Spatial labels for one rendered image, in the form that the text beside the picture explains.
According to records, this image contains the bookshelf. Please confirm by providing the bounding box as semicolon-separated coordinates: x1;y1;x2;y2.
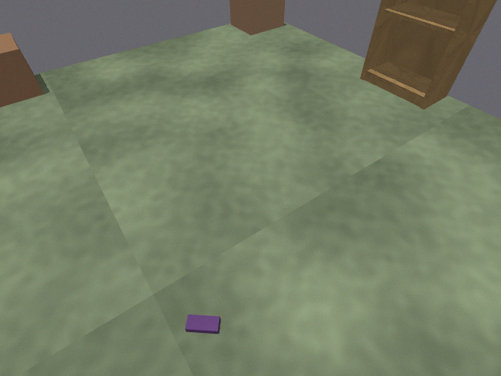
360;0;497;110

